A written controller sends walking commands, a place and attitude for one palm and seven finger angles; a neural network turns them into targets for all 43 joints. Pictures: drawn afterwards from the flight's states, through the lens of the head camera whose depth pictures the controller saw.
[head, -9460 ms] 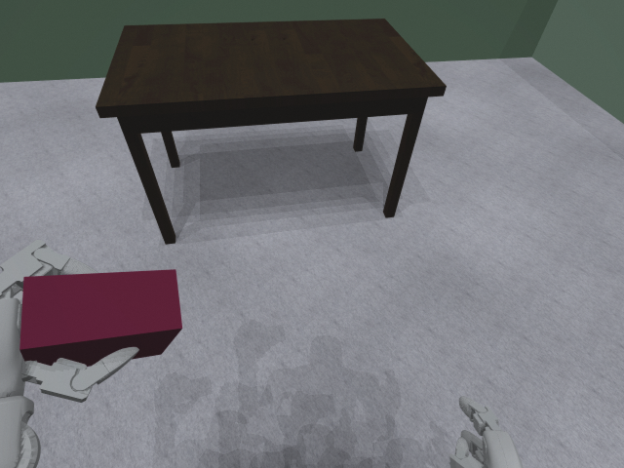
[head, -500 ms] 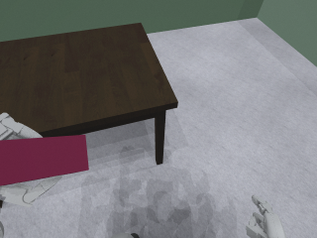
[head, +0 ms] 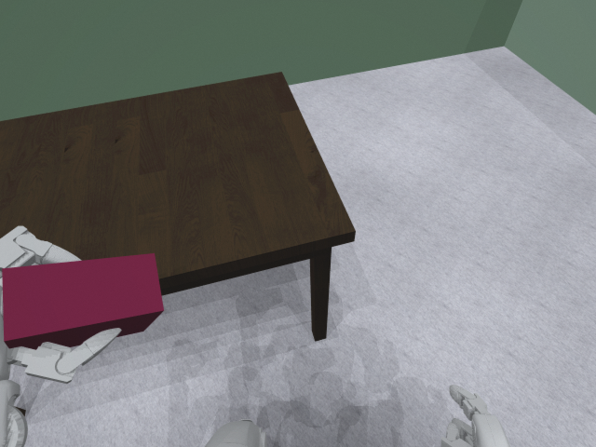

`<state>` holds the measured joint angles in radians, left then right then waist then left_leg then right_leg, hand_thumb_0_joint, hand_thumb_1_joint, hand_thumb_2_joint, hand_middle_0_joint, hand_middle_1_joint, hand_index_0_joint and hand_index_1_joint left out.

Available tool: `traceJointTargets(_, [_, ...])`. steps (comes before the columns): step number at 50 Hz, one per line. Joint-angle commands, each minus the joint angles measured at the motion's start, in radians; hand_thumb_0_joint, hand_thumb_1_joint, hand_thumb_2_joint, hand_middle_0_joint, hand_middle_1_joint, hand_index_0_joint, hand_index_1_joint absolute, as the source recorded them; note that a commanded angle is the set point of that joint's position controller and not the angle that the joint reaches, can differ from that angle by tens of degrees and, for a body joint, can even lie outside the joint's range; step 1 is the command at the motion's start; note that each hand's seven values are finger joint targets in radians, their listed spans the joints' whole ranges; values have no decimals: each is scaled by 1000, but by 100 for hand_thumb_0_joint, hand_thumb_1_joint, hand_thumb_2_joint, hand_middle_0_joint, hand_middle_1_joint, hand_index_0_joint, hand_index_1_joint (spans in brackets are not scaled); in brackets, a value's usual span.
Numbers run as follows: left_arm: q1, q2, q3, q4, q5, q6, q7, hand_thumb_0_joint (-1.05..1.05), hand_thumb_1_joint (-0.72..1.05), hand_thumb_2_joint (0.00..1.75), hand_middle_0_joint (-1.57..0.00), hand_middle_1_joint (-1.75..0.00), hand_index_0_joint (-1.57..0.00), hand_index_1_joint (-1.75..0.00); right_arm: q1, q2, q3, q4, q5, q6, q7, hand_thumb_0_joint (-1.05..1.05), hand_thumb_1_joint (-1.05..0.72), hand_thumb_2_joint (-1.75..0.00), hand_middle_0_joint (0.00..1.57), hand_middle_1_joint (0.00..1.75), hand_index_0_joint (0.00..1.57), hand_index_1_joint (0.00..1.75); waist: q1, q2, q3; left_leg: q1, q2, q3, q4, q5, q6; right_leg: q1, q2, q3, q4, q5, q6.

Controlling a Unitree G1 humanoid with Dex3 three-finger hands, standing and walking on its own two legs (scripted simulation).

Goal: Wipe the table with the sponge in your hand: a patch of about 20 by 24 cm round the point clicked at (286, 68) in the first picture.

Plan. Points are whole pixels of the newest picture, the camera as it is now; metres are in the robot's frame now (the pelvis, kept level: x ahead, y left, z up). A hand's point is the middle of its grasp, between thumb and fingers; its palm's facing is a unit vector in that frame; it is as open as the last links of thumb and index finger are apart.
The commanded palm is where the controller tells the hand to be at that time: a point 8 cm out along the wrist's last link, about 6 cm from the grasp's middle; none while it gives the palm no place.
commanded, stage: take the last steps up to it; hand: left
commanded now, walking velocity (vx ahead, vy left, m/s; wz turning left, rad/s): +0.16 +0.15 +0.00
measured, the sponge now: (107, 302) +0.23 +0.21 +0.14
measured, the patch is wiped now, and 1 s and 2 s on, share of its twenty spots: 0.00 0.00 0.00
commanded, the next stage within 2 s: come to a stop and stand still in 0.64 s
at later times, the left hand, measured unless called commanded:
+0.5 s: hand (15, 276) +0.24 +0.29 +0.17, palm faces +0.40 -0.80 -0.45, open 9.7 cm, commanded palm +0.20 +0.34 +0.18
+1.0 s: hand out of the picture +0.26 +0.35 +0.18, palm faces +0.33 -0.84 -0.43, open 9.7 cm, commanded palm +0.21 +0.39 +0.18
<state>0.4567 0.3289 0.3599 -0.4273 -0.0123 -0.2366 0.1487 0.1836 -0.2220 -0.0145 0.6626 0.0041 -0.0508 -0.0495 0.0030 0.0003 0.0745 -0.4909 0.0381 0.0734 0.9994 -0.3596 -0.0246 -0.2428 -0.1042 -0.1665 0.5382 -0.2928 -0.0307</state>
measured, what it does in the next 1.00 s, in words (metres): steps to the left: left foot, then right foot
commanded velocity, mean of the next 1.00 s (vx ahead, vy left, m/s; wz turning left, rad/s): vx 0.11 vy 0.05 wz -0.02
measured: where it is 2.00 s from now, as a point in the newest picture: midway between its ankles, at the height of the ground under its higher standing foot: outside the picture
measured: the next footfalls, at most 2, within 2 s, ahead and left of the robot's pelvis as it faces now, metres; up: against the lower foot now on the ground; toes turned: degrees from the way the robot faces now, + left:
left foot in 0.16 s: +0.12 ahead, +0.17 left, +0.00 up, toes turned +7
right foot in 0.40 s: +0.08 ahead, -0.04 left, +0.00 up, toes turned -8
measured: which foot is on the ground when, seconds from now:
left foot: up 0.00-0.14, down 0.16-0.42, up 0.44-0.70, down 0.72-1.00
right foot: down 0.00-0.16, up 0.18-0.38, down 0.40-0.74, up 0.76-1.00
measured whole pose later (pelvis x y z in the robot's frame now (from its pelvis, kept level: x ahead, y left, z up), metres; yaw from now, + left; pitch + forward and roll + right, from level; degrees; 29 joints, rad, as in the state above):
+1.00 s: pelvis +0.04 +0.12 +0.00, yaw -2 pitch +0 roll +0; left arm 0.50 0.40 0.37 -0.59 -0.04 -0.18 0.15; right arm 0.18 -0.14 0.04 0.57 0.00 -0.08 -0.04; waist 0.00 -0.03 0.06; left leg -0.29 0.05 0.12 0.47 -0.17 0.02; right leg -0.33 0.01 -0.08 0.68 -0.41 0.02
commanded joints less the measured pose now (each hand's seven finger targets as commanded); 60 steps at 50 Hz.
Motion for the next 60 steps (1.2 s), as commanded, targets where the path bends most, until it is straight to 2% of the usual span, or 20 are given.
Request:
traceJointTargets(1, [33, 232, 151, -302, -4, -79, 37, 0, 10, 130, -120, -160, -120, -160, -72, -51, -33, -203, -11, -50, -3, 0, -90, -90, 20, 30, 20, 30, 22, -155, -200, 44, -3, 71, -293, 53, 7, 221, -221, 161, -132, 656, -85])
traceJointTargets(6, [-4, 236, 160, -343, -14, -75, 47, 0, 10, 130, -120, -160, -120, -160, -30, -71, -60, -222, -4, -47, -22, 0, -90, -90, 20, 30, 20, 30, -10, -18, -223, 347, 4, 75, -591, 217, 29, 78, -132, 124, 51, 298, -14])
traceJointTargets(8, [-27, 214, 135, -347, -20, -87, 39, 0, 10, 130, -120, -160, -120, -160, -18, -112, -73, -241, 9, -58, -17, 0, -90, -90, 20, 30, 20, 30, -4, 265, -213, 466, 279, -299, -651, 493, 179, -215, 48, 42, 380, -327, 53])
traceJointTargets(9, [4, 234, 147, -249, -16, -89, 30, 0, 10, 130, -120, -160, -120, -160, -18, -107, -69, -218, 6, -73, -21, 0, -90, -90, 20, 30, 20, 30, -6, 287, -197, 397, 336, -386, -704, 331, 243, -262, 56, 82, 533, -384, 45])
traceJointTargets(13, [-27, 210, 118, -328, -20, -81, 17, 0, 10, 130, -120, -160, -120, -160, -43, -95, -59, -195, 11, -96, -10, 0, -90, -90, 20, 30, 20, 30, 0, 241, -172, 300, 222, -175, -659, 319, 219, -201, 25, 71, 395, -202, 57])
traceJointTargets(18, [-3, 217, 120, -314, -27, -44, 23, 0, 10, 130, -120, -160, -120, -160, -49, -93, -30, -190, 6, -104, -16, 0, -90, -90, 20, 30, 20, 30, 4, 173, -186, 185, 183, -120, -619, 103, 156, 43, 61, 22, 28, -101, 52])
traceJointTargets(19, [-18, 222, 124, -290, -23, -37, 23, 0, 10, 130, -120, -160, -120, -160, -58, -91, -27, -190, 3, -95, -19, 0, -90, -90, 20, 30, 20, 30, 7, 120, -180, 117, 159, -95, -566, 27, 128, 117, 35, 56, -64, -39, 37])
traceJointTargets(21, [-52, 257, 156, -233, -25, -25, 29, 0, 10, 130, -120, -160, -120, -160, -62, -65, -24, -205, 3, -77, -13, 0, -90, -90, 20, 30, 20, 30, -2, -242, -137, -79, -28, 29, -218, -154, 28, 132, -258, 573, -270, -76, -104])
traceJointTargets(22, [-68, 240, 136, -215, -43, -17, 26, 0, 10, 130, -120, -160, -120, -160, -56, -97, -43, -195, 5, -72, -2, 0, -90, -90, 20, 30, 20, 30, 6, -307, -114, -129, -32, -32, -3, -139, 9, 112, -353, 686, -319, -28, -155])
traceJointTargets(25, [-98, 225, 129, -203, -31, -42, 21, 0, 10, 130, -120, -160, -120, -160, -72, -65, -6, -162, -1, -61, 2, 0, -90, -90, 20, 30, 20, 30, -12, -132, -108, -141, 22, -89, 80, -31, -11, 154, -280, 384, -223, 408, -133])
traceJointTargets(27, [-90, 213, 110, -205, -16, -57, 18, 0, 10, 130, -120, -160, -120, -160, -94, -58, -6, -170, 1, -57, -6, 0, -90, -90, 20, 30, 20, 30, -8, -152, -141, -26, 15, -36, -114, -21, 0, 159, -230, 247, -164, 607, -90])
traceJointTargets(31, [-4, 196, 102, -243, -6, -49, 26, 0, 10, 130, -120, -160, -120, -160, -85, -58, -21, -201, -10, -54, -7, 0, -90, -90, 20, 30, 20, 30, 20, -195, -180, 117, -35, 66, -386, 58, 18, 165, -189, 216, -154, 454, -80])
traceJointTargets(34, [-13, 205, 104, -322, -8, -52, 33, 0, 10, 130, -120, -160, -120, -160, -64, -76, -40, -214, -7, -52, -17, 0, -90, -90, 20, 30, 20, 30, -3, -92, -191, 307, -19, 55, -585, 170, 31, 82, -132, 190, -58, 212, -34])
traceJointTargets(36, [-44, 218, 117, -366, -10, -63, 33, 0, 10, 130, -120, -160, -120, -160, -55, -121, -56, -234, 3, -53, -22, 0, -90, -90, 20, 30, 20, 30, -4, 173, -191, 394, 178, -192, -636, 317, 121, -92, 22, 95, 166, -47, 29])
traceJointTargets(38, [-19, 251, 143, -332, -7, -72, 28, 0, 10, 130, -120, -160, -120, -160, -55, -98, -46, -219, -8, -66, -30, 0, -90, -90, 20, 30, 20, 30, -3, 299, -177, 388, 315, -391, -736, 316, 221, -245, 63, 104, 442, -317, 42])
traceJointTargets(43, [24, 203, 102, -392, -22, -39, 18, 0, 10, 130, -120, -160, -120, -160, -51, -98, -32, -209, -5, -79, -5, 0, -90, -90, 20, 30, 20, 30, -7, 209, -226, 423, 242, -172, -635, 670, 150, -194, 82, 105, 314, -127, 50])
traceJointTargets(52, [-16, 225, 115, -314, -38, 23, 18, 0, 10, 130, -120, -160, -120, -160, -81, -91, 0, -220, 6, -52, -10, 0, -90, -90, 20, 30, 20, 30, -17, 158, -192, 253, 225, -130, -648, 219, 95, 79, 102, 105, -130, 24, 48])
traceJointTargets(56, [-18, 194, 85, -266, -52, 56, 13, 0, 10, 130, -120, -160, -120, -160, -77, -75, -6, -220, 13, -36, -5, 0, -90, -90, 20, 30, 20, 30, -17, -142, -126, 211, 11, -31, -390, -44, 21, -63, -96, 437, -333, -162, -61])
traceJointTargets(57, [-30, 205, 89, -289, -54, 63, 18, 0, 10, 130, -120, -160, -120, -160, -91, -73, 0, -212, 10, -32, -3, 0, -90, -90, 20, 30, 20, 30, -18, -103, -119, 219, 6, -47, -351, -16, 21, -86, -140, 484, -355, -154, -89])
traceJointTargets(60, [-58, 207, 85, -289, -48, 52, 35, 0, 10, 130, -120, -160, -120, -160, -90, -63, 14, -192, 10, -36, -7, 0, -90, -90, 20, 30, 20, 30, -18, -88, -151, 195, -8, -76, -393, 40, 23, 32, -123, 380, -283, 19, -79])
